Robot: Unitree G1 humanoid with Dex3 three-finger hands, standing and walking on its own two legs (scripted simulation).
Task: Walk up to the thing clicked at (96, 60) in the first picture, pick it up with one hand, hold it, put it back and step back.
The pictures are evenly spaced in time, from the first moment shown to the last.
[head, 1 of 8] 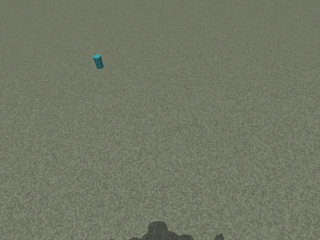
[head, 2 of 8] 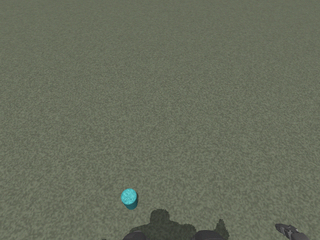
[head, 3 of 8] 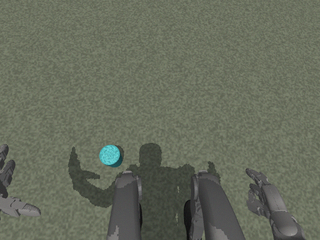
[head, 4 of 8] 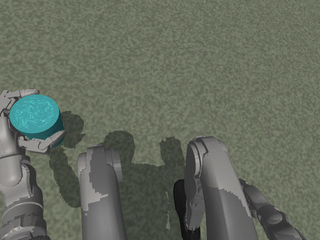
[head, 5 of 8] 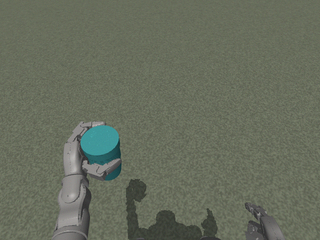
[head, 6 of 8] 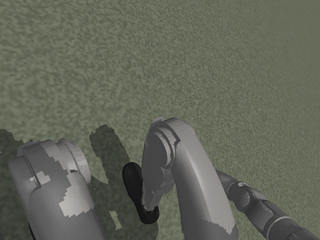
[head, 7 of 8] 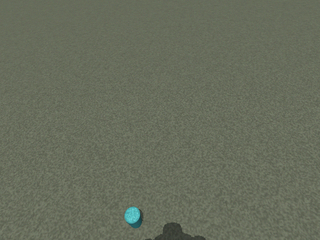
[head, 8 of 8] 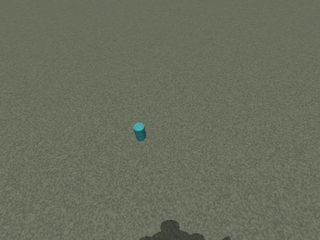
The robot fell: no
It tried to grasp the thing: yes
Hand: left
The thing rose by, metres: 0.70
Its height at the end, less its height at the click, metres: +0.00
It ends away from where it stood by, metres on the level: 0.01
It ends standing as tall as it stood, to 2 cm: yes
